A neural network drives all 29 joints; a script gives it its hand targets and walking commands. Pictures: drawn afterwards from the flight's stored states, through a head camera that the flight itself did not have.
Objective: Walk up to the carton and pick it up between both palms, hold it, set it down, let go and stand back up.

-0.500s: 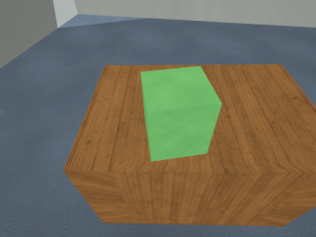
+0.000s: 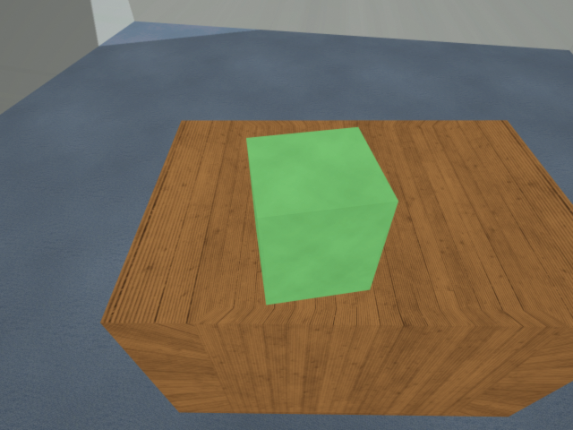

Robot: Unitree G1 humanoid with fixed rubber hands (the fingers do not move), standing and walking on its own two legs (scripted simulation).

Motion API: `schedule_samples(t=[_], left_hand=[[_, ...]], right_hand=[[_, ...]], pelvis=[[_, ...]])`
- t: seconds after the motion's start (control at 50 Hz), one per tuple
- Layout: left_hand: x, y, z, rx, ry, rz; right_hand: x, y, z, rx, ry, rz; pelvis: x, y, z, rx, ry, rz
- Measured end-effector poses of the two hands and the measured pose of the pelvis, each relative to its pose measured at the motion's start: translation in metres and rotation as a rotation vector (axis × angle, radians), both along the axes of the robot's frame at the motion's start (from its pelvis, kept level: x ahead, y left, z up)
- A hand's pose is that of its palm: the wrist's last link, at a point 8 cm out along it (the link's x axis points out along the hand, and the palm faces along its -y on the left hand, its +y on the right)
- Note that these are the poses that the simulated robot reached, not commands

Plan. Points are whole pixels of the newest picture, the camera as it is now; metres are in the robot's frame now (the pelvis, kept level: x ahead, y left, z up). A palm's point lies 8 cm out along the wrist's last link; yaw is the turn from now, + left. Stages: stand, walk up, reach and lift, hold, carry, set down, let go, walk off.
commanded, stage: stand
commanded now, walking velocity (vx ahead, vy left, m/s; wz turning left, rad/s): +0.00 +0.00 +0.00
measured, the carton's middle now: (311, 217) +0.48 -0.03 -0.01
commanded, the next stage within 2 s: none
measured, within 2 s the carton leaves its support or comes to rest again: neither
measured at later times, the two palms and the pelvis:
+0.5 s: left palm out of the picture +0.01 +0.24 -0.14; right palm out of the picture +0.01 -0.24 -0.13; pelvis +0.01 +0.00 +0.00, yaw +0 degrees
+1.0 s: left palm out of the picture +0.00 +0.24 -0.14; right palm out of the picture +0.01 -0.24 -0.13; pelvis +0.01 +0.00 +0.00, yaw +0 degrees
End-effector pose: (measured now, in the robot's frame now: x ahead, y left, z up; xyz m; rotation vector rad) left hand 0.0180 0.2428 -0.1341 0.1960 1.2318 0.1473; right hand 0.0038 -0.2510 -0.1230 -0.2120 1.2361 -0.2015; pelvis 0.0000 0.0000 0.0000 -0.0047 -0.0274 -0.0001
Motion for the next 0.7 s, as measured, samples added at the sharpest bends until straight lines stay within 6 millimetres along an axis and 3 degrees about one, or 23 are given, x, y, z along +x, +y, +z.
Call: schedule_samples(t=[0.34, 0.7], left_hand=[[0.003, 0.001, -0.001, 0.003, 0.036, 0.017], [-0.013, -0.002, -0.004, -0.008, 0.091, 0.038]], right_hand=[[0.012, 0.007, -0.002, 0.011, 0.012, 0.003], [0.002, 0.011, -0.004, 0.016, 0.054, -0.012]], pelvis=[[0.008, 0.002, 0.002, 0.001, -0.007, 0.004], [0.007, 0.003, 0.003, 0.003, -0.008, 0.007]])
